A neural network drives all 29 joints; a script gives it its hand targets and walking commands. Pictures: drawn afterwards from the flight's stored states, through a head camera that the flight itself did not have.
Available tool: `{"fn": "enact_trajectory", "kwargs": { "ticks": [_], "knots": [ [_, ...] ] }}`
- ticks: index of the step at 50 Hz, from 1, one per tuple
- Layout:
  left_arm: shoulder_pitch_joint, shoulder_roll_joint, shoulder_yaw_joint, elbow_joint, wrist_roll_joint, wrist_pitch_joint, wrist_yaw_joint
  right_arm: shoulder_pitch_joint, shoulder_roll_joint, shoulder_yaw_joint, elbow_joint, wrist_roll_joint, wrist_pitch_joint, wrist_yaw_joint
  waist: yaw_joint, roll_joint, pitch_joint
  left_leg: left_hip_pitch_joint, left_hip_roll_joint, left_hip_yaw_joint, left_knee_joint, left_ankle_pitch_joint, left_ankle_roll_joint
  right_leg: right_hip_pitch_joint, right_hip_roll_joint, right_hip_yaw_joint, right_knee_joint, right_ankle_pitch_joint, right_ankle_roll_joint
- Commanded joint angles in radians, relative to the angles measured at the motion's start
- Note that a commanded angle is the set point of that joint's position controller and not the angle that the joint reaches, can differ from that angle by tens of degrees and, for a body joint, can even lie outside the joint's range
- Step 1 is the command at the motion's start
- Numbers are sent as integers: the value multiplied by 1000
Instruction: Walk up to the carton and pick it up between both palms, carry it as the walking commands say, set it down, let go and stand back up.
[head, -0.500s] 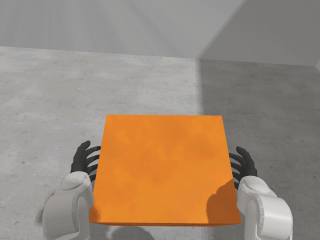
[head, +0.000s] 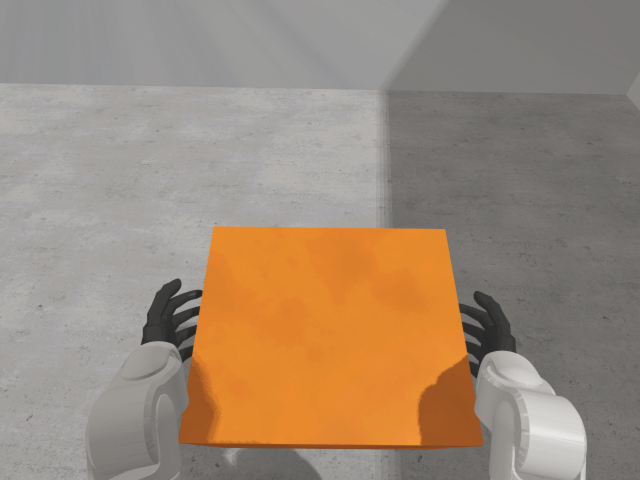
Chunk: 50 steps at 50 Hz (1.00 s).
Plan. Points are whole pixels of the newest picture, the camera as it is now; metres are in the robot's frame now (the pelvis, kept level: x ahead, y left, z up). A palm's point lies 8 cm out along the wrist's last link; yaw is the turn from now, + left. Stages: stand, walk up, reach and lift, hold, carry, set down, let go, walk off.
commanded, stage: carry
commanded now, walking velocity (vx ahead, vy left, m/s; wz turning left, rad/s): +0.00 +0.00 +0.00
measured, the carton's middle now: (327, 346) +0.29 -0.01 +0.01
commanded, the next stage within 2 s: none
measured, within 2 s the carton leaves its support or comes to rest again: neither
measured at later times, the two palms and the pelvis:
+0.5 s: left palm (151, 388) +0.21 +0.16 +0.11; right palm (521, 391) +0.19 -0.19 +0.10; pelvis -0.03 -0.01 +0.00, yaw +1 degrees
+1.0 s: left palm (155, 404) +0.20 +0.17 +0.08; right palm (497, 368) +0.23 -0.18 +0.08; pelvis -0.02 -0.03 +0.00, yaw +7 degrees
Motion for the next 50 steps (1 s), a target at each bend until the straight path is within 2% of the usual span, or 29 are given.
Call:
{"fn": "enact_trajectory", "kwargs": {
  "ticks": [1,3,4,5,6,7,10,11,14,15,18,20,21,23,25,26,28,29,30,31,33,35,37,38,40,42,45,46,50],
  "knots": [
    [-392,-904,-775,-94,-425,19,-242,-521,863,789,-167,473,-34,246,22,-187,-336,118,-34,-65,-204,81,46,202,-258,330,-216,94,-80],
    [-459,-930,-794,-117,-436,15,-233,-553,896,793,-167,488,-42,250,-1,-138,-353,281,3,-69,-439,215,50,149,-223,279,-180,-22,-36],
    [-408,-905,-782,-92,-427,24,-229,-487,863,765,-136,467,-36,249,1,-56,-377,340,19,-89,-429,209,61,107,-204,255,-183,-86,-1],
    [-464,-902,-801,-158,-427,14,-229,-519,884,784,-152,483,-43,259,3,51,-346,348,104,-193,-511,145,84,54,-155,195,-116,-136,28],
    [-406,-881,-778,-105,-413,20,-231,-517,846,773,-170,468,-42,253,9,35,-298,283,174,-279,-587,15,110,19,-110,147,-82,-174,65],
    [-431,-889,-772,-105,-410,29,-231,-559,847,775,-179,469,-35,255,14,80,-251,220,235,-302,-626,38,108,65,-77,107,-43,-87,72],
    [-407,-866,-766,-28,-408,55,-228,-476,827,738,-70,434,-8,245,21,79,-280,118,115,-138,-498,144,59,219,-136,172,-94,34,35],
    [-441,-853,-770,-61,-412,49,-230,-492,826,741,-86,439,-9,249,13,-10,-290,159,93,-109,-437,197,40,194,-168,204,-139,54,35],
    [-436,-817,-739,-53,-393,50,-221,-506,815,752,-58,440,-5,243,10,-55,-325,193,70,-100,-360,196,46,186,-216,258,-155,63,4],
    [-455,-861,-755,-61,-407,49,-221,-496,848,754,-50,442,-7,239,8,-35,-331,209,64,-89,-335,214,41,190,-219,263,-160,140,12],
    [-417,-846,-731,-33,-400,50,-231,-529,824,764,-95,432,-11,232,14,-108,-339,180,26,-76,-276,172,38,206,-255,320,-205,131,23],
    [-455,-831,-724,-23,-393,55,-226,-523,820,748,-39,429,0,234,12,-75,-265,156,24,-83,-302,122,38,134,-254,334,-238,-126,20],
    [-420,-833,-718,-27,-391,54,-229,-545,815,763,-84,440,-4,234,14,-112,-283,167,32,-93,-303,112,42,113,-239,342,-258,-229,14],
    [-392,-791,-709,11,-365,64,-218,-493,782,730,-10,415,5,231,5,-25,-227,176,74,-165,-426,156,72,64,-187,231,-215,-266,35],
    [-393,-809,-721,-7,-375,54,-220,-505,771,733,-51,421,-4,233,9,10,-259,154,105,-179,-440,155,78,115,-165,187,-180,-162,45],
    [-459,-824,-724,-34,-380,51,-220,-565,811,744,-62,430,-8,235,13,-29,-255,123,113,-191,-445,158,79,143,-163,167,-166,-135,54],
    [-426,-814,-718,-13,-379,55,-221,-489,806,737,-22,419,2,232,10,-39,-228,59,73,-142,-418,97,72,187,-174,177,-204,-212,69],
    [-462,-814,-728,-53,-387,48,-220,-500,809,746,-28,417,2,239,15,-110,-222,34,65,-141,-387,117,70,202,-204,203,-227,-186,78],
    [-481,-823,-732,-48,-387,45,-218,-530,801,736,-52,422,-5,240,13,-32,-231,49,71,-143,-410,117,70,197,-197,173,-212,-222,83],
    [-447,-837,-718,-17,-377,45,-221,-578,806,755,-89,439,-8,245,16,-31,-231,15,82,-164,-395,126,74,213,-197,165,-169,-215,57],
    [-461,-824,-720,-25,-381,47,-223,-522,810,741,-36,427,-1,244,15,-38,-165,-54,88,-199,-428,58,82,204,-191,140,-166,-290,64],
    [-466,-824,-727,-64,-388,39,-224,-555,816,754,-104,440,-9,243,6,-65,-175,-41,93,-201,-471,61,105,203,-173,77,-139,-292,93],
    [-501,-829,-743,-74,-388,45,-215,-506,824,734,-51,430,0,241,2,17,-177,-59,115,-253,-474,72,106,205,-180,92,-71,-254,67],
    [-470,-854,-722,-46,-387,47,-221,-565,840,749,-95,443,-5,241,5,-6,-174,-93,130,-258,-449,58,110,234,-174,96,-46,-271,77],
    [-523,-874,-764,-102,-414,32,-219,-533,852,743,-98,443,-18,243,5,47,-210,-112,125,-287,-441,45,115,248,-185,108,-31,-253,59],
    [-507,-903,-776,-94,-424,27,-225,-508,873,752,-95,439,-23,247,14,19,-215,-136,107,-253,-356,59,102,266,-213,161,-93,-264,45],
    [-452,-870,-738,-107,-401,20,-221,-563,862,783,-153,463,-23,244,13,-245,-253,-75,-17,-60,-4,39,64,260,-328,173,-325,-316,51],
    [-446,-893,-743,-110,-410,19,-222,-531,873,782,-153,460,-23,241,9,-212,-276,-46,-6,-47,68,32,68,264,-328,134,-336,-281,62],
    [-435,-916,-773,-152,-436,4,-215,-504,863,769,-165,469,-34,238,21,-119,-328,-135,-3,-43,18,-19,45,468,-361,143,-163,187,-69]
  ]
}}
